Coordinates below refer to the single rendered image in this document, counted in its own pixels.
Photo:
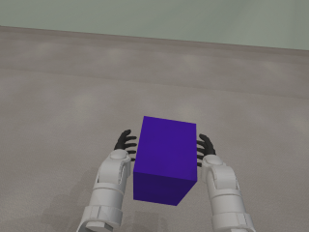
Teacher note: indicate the left robot hand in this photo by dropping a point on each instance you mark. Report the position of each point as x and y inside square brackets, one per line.
[121, 144]

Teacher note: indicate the carton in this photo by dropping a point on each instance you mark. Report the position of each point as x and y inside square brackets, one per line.
[165, 167]

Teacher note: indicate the robot left forearm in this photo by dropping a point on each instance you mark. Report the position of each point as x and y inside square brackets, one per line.
[104, 212]

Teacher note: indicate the robot right forearm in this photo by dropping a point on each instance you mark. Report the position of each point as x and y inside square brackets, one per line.
[227, 206]

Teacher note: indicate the right robot hand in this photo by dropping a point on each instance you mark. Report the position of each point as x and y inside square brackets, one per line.
[208, 148]

